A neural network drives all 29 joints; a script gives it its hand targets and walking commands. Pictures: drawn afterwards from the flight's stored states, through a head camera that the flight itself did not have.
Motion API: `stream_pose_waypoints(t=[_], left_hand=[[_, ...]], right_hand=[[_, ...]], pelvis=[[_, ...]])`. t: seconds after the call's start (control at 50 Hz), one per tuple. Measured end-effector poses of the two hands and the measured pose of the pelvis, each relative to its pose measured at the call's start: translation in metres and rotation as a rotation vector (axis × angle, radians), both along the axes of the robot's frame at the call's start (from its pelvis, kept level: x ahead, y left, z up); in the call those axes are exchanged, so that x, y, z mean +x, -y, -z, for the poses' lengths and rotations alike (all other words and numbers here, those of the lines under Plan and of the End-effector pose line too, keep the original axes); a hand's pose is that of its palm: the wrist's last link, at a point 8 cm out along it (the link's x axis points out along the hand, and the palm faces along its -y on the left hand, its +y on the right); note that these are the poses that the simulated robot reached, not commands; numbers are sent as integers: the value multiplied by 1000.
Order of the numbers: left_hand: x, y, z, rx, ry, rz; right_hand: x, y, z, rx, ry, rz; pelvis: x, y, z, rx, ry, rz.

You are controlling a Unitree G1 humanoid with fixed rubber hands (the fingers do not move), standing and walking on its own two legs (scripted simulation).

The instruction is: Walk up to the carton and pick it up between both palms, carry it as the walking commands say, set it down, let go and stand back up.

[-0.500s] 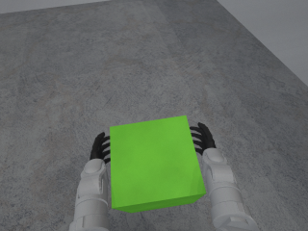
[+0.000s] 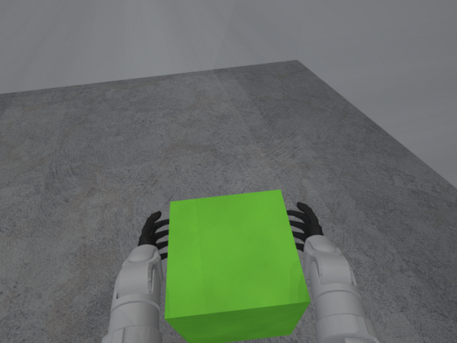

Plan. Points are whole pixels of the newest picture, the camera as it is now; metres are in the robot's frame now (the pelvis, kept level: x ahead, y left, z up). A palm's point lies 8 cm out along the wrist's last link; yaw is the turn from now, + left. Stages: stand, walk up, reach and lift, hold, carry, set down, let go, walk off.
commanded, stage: reach and lift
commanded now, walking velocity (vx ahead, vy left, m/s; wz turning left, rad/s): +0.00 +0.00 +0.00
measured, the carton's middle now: (233, 272) +0.30 +0.02 -0.05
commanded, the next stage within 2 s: hold in 1.38 s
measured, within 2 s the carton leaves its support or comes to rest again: neither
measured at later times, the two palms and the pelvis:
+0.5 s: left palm (152, 242) +0.29 +0.16 +0.06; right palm (323, 227) +0.32 -0.14 +0.07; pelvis +0.00 -0.01 +0.01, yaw +1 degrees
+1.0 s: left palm (158, 241) +0.29 +0.15 +0.06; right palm (332, 243) +0.30 -0.15 +0.06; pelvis +0.01 +0.00 +0.01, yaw +1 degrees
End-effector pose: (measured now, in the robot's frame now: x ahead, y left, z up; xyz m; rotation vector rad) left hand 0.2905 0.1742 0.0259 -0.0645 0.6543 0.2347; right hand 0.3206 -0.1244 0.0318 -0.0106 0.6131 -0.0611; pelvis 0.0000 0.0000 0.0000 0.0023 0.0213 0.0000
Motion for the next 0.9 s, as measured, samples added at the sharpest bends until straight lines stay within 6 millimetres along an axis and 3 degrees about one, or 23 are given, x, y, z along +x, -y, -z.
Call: stream_pose_waypoints(t=[0.18,0.4,0.66,0.9], left_hand=[[-11,3,-21,2,11,-21],[-7,13,-41,10,17,-17],[0,10,-35,6,-12,12],[6,17,-36,35,-14,85]], right_hand=[[-2,1,-25,-14,12,-33],[1,12,-43,-19,19,-37],[2,9,-42,-30,-10,-11],[-12,18,-36,-17,-11,51]], pelvis=[[-6,6,-3,0,88,-13],[-6,12,-5,0,143,-24],[8,7,-8,-2,151,-27],[15,-2,-10,-2,152,-19]])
